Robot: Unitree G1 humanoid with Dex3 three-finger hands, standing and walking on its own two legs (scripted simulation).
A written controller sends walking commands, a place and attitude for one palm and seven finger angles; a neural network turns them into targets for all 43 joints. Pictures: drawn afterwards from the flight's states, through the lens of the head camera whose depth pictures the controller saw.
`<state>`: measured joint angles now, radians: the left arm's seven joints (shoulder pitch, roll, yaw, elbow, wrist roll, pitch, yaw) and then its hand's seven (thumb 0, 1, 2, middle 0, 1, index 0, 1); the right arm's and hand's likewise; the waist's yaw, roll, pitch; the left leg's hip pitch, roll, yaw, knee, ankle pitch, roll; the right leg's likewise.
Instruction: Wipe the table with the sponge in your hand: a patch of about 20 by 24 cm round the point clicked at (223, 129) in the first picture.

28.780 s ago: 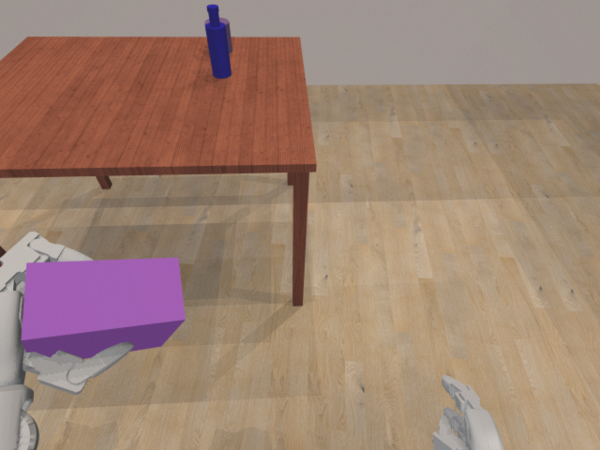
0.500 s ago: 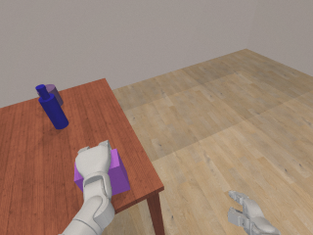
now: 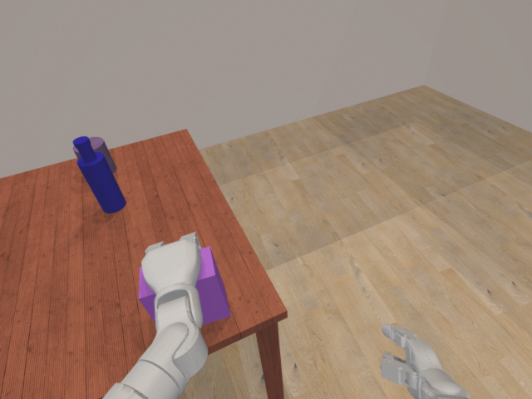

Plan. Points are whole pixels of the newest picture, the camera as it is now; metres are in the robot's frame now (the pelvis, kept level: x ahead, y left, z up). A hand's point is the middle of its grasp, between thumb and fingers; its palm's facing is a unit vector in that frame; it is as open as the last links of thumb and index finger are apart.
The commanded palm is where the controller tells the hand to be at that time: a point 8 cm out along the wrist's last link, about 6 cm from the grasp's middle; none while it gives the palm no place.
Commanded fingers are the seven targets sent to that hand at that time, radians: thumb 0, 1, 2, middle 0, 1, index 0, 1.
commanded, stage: slide back across to the middle lane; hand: left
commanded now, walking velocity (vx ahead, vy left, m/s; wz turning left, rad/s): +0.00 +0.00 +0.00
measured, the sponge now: (190, 299) +0.29 +0.18 -0.02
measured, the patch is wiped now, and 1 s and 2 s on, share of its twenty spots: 1.00 1.00 1.00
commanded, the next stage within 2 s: wipe forward along the middle lane in 0.88 s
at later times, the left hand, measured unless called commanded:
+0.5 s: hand (170, 287) +0.27 +0.20 +0.04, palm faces +0.05 -0.17 -0.98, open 10.6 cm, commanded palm +0.22 +0.22 +0.09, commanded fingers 0.00 0.10 1.30 -1.20 -1.60 -1.20 -1.60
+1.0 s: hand (142, 308) +0.24 +0.23 +0.04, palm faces +0.03 -0.16 -0.99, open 10.6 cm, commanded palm +0.20 +0.24 +0.08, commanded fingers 0.00 0.10 1.30 -1.20 -1.60 -1.20 -1.60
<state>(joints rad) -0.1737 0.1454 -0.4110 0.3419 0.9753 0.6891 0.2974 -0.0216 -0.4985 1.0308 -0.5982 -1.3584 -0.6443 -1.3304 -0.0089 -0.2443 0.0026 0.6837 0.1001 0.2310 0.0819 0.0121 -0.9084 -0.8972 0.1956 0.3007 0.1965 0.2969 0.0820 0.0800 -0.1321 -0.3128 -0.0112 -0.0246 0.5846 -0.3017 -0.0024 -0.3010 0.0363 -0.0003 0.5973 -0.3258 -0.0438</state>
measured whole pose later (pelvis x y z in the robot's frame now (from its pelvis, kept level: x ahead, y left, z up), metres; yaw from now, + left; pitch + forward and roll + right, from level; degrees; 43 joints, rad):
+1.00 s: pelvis +0.01 -0.01 +0.01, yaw -2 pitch -1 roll +0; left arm 0.18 0.29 -0.22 -0.01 0.92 0.56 0.22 -0.01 -0.51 1.03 -0.61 -1.35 -0.66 -1.32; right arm 0.00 -0.26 0.00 0.68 0.08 0.16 0.03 0.01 -0.91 -0.90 0.20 0.30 0.20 0.30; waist 0.08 0.09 -0.08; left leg -0.20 0.01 0.00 0.51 -0.29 -0.01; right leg -0.20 0.06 0.03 0.52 -0.30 -0.05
